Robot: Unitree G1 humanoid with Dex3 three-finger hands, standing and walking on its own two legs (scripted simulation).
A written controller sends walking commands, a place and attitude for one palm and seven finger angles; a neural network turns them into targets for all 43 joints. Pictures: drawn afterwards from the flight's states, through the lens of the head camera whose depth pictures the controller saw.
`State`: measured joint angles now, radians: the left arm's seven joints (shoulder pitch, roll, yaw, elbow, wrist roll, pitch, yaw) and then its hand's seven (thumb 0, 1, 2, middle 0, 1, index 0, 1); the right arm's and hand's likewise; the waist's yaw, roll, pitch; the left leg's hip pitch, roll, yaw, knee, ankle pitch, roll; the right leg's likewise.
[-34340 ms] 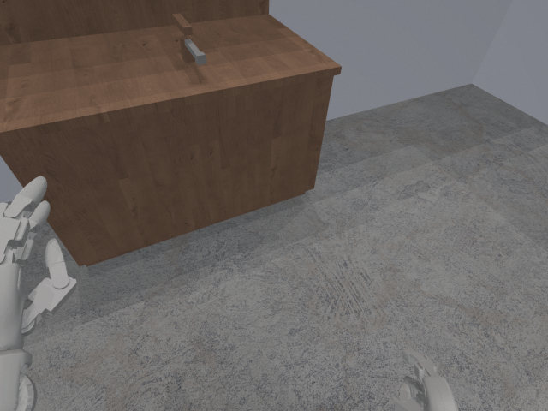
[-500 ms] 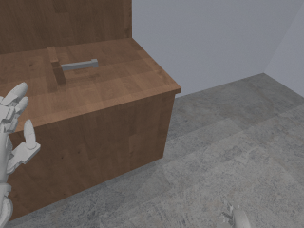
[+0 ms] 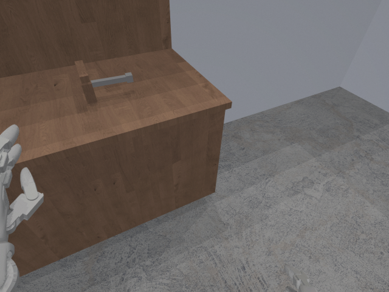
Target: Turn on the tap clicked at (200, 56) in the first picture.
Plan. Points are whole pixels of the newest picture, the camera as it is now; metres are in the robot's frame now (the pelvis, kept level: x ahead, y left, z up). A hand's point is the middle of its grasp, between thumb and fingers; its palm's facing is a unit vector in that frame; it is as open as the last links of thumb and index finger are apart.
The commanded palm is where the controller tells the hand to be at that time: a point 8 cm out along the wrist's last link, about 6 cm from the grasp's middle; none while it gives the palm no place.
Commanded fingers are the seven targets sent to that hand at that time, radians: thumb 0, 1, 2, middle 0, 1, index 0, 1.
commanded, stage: stop stepping back and stand still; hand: left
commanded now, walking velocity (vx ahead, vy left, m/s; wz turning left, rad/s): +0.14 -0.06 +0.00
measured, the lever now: (129, 77) +0.86 +0.27 +0.04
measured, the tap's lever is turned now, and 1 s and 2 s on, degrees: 86 86 86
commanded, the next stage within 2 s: stand and check the lever's angle in 0.08 s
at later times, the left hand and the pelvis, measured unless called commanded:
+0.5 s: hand (57, 188) +0.24 +0.23 +0.17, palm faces +0.46 -0.82 -0.35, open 7.5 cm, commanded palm +0.18 +0.27 +0.19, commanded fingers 0.00 0.90 0.90 -0.20 -0.30 -0.20 -0.30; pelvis +0.03 -0.02 +0.00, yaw +1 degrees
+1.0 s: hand (52, 185) +0.25 +0.25 +0.16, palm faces +0.41 -0.84 -0.36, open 7.5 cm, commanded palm +0.20 +0.28 +0.19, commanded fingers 0.00 0.90 0.90 -0.20 -0.30 -0.20 -0.30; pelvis +0.04 +0.00 +0.01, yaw +1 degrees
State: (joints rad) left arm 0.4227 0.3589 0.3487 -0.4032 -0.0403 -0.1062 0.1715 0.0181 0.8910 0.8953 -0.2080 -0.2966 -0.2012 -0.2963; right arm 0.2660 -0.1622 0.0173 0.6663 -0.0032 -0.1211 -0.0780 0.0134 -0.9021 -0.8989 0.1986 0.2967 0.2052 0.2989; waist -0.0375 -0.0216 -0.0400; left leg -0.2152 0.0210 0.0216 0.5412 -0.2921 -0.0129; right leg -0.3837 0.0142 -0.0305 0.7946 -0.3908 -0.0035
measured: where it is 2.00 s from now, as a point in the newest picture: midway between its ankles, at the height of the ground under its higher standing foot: outside the picture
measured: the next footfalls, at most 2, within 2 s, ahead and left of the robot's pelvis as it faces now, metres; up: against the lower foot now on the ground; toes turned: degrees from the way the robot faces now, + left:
left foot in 0.32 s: +0.09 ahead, +0.12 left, +0.00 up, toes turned +3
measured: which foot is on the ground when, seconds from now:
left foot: down 0.00-0.08, up 0.10-0.30, down 0.32-1.00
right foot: down 0.00-1.00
